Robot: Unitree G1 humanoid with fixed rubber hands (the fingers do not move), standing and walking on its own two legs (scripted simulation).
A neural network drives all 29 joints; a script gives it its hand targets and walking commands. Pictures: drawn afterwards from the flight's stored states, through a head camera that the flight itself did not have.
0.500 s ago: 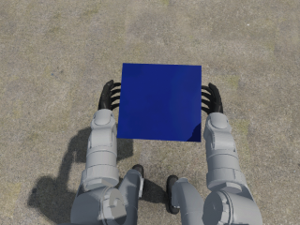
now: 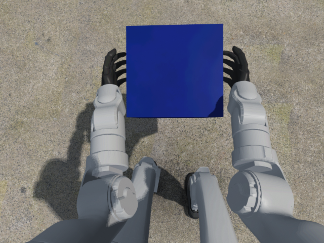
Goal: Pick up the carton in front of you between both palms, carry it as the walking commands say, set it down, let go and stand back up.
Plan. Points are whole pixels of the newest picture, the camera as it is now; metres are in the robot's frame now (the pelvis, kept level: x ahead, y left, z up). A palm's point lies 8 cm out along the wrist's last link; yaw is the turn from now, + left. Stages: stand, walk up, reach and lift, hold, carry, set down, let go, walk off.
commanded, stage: set down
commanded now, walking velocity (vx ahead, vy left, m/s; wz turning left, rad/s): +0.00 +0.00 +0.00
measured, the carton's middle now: (173, 82) +0.49 +0.05 -0.17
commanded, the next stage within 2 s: none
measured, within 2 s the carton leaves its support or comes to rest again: rests again in 1.14 s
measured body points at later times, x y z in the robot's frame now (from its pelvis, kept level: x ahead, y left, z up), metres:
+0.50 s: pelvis -0.02 -0.01 -0.12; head +0.31 +0.02 +0.18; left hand +0.48 +0.21 -0.24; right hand +0.54 -0.08 -0.25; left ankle +0.09 +0.12 -0.57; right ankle +0.06 -0.12 -0.57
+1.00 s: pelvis -0.02 -0.01 -0.20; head +0.36 +0.01 +0.03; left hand +0.50 +0.23 -0.38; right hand +0.57 -0.07 -0.39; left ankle +0.09 +0.12 -0.57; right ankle +0.05 -0.12 -0.57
